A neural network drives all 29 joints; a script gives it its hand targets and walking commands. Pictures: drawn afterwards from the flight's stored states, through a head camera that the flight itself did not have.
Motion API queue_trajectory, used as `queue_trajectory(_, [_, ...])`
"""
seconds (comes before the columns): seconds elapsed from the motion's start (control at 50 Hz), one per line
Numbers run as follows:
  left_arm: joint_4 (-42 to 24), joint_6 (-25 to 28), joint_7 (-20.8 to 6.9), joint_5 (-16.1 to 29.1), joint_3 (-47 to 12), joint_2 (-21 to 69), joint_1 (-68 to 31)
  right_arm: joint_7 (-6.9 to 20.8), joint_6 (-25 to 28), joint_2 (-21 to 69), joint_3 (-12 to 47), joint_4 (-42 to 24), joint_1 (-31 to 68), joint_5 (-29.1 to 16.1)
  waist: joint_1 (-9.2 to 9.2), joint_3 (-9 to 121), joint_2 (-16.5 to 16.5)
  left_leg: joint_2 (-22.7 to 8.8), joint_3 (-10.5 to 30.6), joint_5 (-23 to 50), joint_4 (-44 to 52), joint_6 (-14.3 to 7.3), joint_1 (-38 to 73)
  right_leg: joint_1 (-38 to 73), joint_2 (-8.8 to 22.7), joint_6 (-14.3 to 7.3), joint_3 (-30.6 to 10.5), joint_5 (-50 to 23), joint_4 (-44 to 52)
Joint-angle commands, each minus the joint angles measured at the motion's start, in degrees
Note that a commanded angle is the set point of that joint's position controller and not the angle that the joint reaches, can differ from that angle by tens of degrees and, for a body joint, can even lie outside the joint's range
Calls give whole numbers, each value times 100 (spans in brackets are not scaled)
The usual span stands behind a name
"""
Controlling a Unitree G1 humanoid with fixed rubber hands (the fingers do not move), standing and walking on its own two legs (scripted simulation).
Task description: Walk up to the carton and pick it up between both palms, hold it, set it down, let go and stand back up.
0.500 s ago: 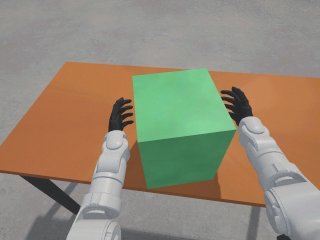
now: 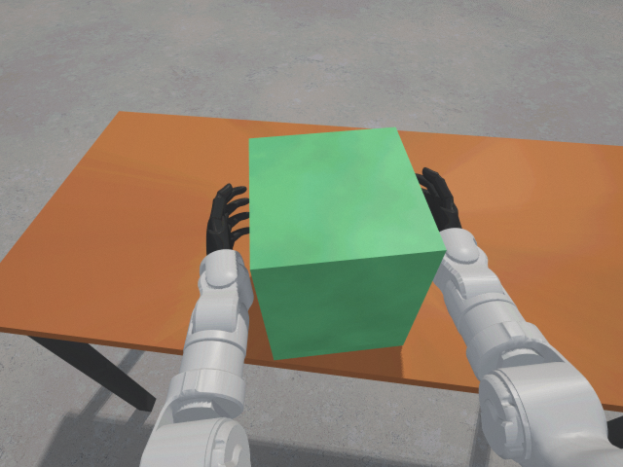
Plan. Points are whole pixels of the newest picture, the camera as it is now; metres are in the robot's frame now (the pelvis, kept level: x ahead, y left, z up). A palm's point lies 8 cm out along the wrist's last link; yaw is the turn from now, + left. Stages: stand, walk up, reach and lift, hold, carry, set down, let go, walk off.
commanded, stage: reach and lift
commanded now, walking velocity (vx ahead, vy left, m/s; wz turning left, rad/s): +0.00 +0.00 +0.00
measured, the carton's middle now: (331, 249) +0.41 +0.05 +0.04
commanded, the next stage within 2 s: none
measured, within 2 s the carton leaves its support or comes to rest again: leaves its support in 1.50 s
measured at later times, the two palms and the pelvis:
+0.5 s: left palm (223, 247) +0.36 +0.19 +0.08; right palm (446, 233) +0.41 -0.10 +0.09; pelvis +0.01 +0.00 +0.00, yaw +0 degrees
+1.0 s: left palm (223, 246) +0.37 +0.19 +0.08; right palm (446, 234) +0.42 -0.09 +0.08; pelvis +0.01 +0.00 +0.01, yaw +0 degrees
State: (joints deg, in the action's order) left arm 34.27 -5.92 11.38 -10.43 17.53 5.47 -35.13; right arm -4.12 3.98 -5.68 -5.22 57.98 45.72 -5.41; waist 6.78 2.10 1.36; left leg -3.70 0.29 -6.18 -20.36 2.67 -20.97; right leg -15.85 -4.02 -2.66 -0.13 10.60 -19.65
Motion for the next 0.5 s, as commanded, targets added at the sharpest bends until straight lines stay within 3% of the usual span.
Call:
queue_trajectory(0.0, [-859, 279, -199, -106, -445, 423, -2165, 33, 216, -69, -85, -777, 2263, 178, -82, 2979, -40, 339, -467, 1788, -254, -103, 1892, 454, 102, 471, 129, -1513, 192])
queue_trajectory(0.06, [-897, 292, -236, -182, -402, 590, -2156, 113, 226, 208, -50, -801, 2286, 254, -8, 2923, 20, 335, -499, 1917, -258, -138, 2021, 423, 104, 476, 148, -1469, 259])
queue_trajectory(0.14, [-902, 379, -495, -511, -318, 1100, -2190, 320, 337, 918, -316, -839, 2245, 855, -61, 2899, 89, 377, -563, 1905, -153, -153, 2025, 616, 158, 527, 223, -1618, 256])
queue_trajectory(0.2, [-643, 326, -1037, -965, -752, 2643, -2207, 809, 512, 2804, -201, -822, 2269, 1650, -74, 2903, -20, 381, -650, 2029, -63, -102, 2259, 809, 175, 466, 381, -1952, 321])
queue_trajectory(0.24, [-400, 272, -1265, -1142, -839, 2972, -1970, 1029, 620, 3231, -185, -741, 2142, 1876, -13, 2846, -137, 366, -711, 1979, -9, -63, 2099, 1072, 204, 382, 380, -2148, 281])
queue_trajectory(0.38, [-402, 199, -1259, -1199, -889, 2964, -1749, 1078, 824, 3232, -138, -574, 2036, 1930, 34, 2113, -52, 334, -745, 2041, 130, -111, 1960, 1194, 175, 387, 424, -2028, 338])
queue_trajectory(0.48, [-545, 162, -1241, -1161, -1013, 2997, -1678, 1049, 795, 3184, -99, -466, 1842, 1873, -41, 2025, -123, 313, -742, 2087, 145, -112, 2210, 993, 175, 358, 433, -1868, 449])
